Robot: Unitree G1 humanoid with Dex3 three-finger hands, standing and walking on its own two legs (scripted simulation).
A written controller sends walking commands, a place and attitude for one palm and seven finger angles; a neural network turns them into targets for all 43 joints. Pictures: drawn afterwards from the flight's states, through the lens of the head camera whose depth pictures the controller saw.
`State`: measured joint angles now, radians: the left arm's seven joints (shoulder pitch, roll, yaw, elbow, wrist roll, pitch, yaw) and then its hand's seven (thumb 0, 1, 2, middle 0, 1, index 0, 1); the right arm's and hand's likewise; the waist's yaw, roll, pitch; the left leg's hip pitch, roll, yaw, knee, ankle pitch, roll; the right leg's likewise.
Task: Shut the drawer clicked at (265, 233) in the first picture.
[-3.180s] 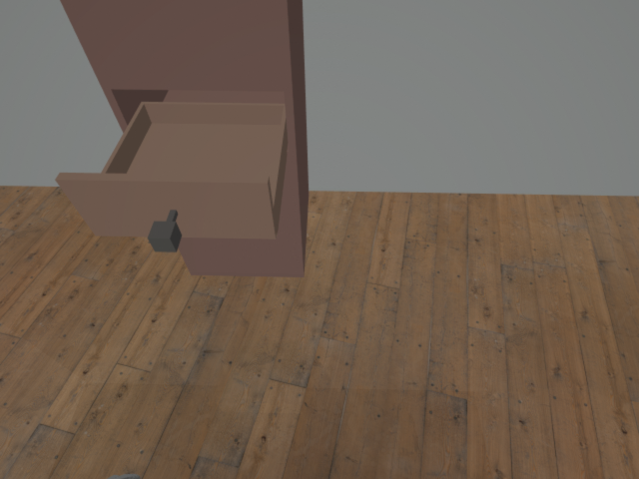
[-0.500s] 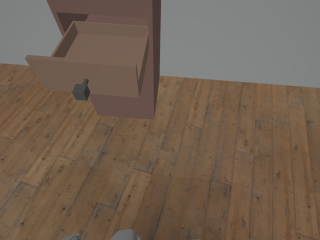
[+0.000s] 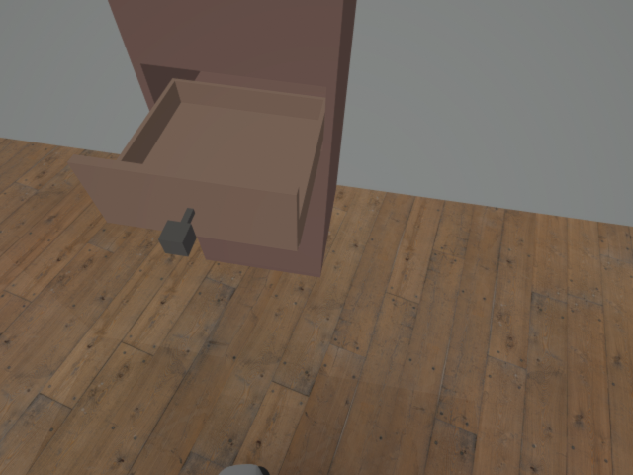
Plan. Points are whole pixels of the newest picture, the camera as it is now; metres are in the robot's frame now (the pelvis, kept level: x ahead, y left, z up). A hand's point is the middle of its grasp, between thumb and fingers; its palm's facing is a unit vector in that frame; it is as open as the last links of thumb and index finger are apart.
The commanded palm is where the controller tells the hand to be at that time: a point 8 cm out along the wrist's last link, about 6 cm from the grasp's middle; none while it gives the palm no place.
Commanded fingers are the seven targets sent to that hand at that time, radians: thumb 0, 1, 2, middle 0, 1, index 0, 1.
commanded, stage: take the last steps up to it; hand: left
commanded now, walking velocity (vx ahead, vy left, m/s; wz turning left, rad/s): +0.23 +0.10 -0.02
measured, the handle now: (182, 228) +0.48 +0.28 -0.07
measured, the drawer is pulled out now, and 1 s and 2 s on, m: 0.30 0.30 0.30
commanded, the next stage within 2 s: come to a stop and stand still in 0.22 s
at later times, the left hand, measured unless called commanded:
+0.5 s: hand (171, 445) +0.16 +0.23 -0.18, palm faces +0.03 -0.97 -0.22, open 7.3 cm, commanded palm none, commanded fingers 0.00 0.90 0.90 -0.20 -0.30 -0.20 -0.30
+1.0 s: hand (196, 409) +0.21 +0.20 -0.17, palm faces +0.03 -0.98 -0.21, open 7.4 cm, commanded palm none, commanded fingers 0.00 0.90 0.90 -0.20 -0.30 -0.20 -0.30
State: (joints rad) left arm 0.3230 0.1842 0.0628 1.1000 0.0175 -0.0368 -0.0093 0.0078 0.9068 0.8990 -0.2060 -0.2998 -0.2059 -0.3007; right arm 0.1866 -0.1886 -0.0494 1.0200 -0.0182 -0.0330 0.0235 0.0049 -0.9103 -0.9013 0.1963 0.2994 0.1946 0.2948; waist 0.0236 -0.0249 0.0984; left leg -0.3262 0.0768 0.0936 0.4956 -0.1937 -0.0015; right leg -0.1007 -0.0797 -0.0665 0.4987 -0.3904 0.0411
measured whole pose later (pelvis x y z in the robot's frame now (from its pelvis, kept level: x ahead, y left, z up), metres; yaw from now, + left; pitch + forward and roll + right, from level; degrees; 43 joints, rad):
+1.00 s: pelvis +0.15 +0.02 +0.00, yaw +0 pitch +0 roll -1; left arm 0.18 0.17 0.02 1.01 0.01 0.00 0.04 0.01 0.90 0.90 -0.20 -0.30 -0.20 -0.30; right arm 0.15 -0.20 -0.03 1.03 -0.01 0.04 -0.02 0.00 -0.91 -0.90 0.20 0.30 0.19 0.29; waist 0.01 0.00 0.10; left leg -0.24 0.05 0.03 0.57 -0.33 -0.01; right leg -0.21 0.04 -0.07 0.49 -0.28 -0.05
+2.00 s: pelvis +0.15 +0.04 +0.01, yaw -2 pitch -1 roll +1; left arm 0.23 0.17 -0.03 1.11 0.01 -0.02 0.02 0.01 0.91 0.90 -0.20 -0.30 -0.20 -0.30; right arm 0.23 -0.18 0.02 1.13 -0.01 -0.02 -0.02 0.00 -0.91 -0.90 0.20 0.30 0.20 0.29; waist 0.00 0.01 0.03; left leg -0.14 -0.02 0.05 0.39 -0.23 0.02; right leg -0.17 0.00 -0.01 0.44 -0.25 -0.02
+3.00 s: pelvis +0.11 +0.04 -0.07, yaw +0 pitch +12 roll -2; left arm 0.49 0.25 0.20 -0.06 -0.30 -0.34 -0.33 0.02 0.90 0.90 -0.87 -1.02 -0.87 -1.03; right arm 0.28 -0.19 0.03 0.58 0.04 -0.23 -0.06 0.01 -0.90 -0.90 0.20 0.30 0.20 0.30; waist -0.02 0.04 -0.13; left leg -0.83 0.01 -0.02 1.10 -0.48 0.02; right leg -0.80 0.01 -0.09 1.05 -0.46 -0.03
